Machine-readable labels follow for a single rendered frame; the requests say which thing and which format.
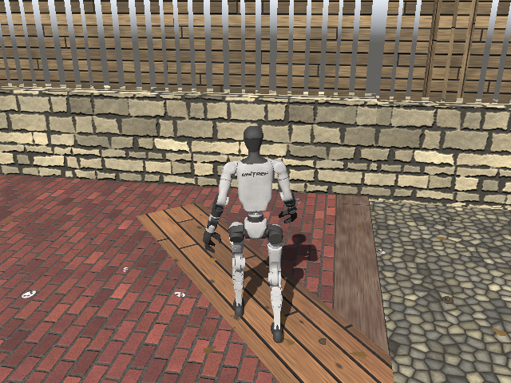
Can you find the robot right upper arm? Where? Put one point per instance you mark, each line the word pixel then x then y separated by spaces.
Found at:
pixel 283 179

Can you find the right robot forearm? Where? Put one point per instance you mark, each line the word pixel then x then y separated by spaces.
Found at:
pixel 291 206

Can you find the robot left upper arm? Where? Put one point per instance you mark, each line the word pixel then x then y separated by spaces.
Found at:
pixel 225 182

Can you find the right robot hand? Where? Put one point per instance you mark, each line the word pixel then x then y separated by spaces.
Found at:
pixel 291 219

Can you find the left robot hand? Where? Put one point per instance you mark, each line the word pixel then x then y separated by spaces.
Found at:
pixel 207 240

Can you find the left robot forearm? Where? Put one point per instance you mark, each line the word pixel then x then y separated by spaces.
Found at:
pixel 214 217

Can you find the humanoid robot head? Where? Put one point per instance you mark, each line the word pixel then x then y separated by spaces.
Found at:
pixel 253 137

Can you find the humanoid robot torso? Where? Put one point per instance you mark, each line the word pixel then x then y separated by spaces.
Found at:
pixel 255 193

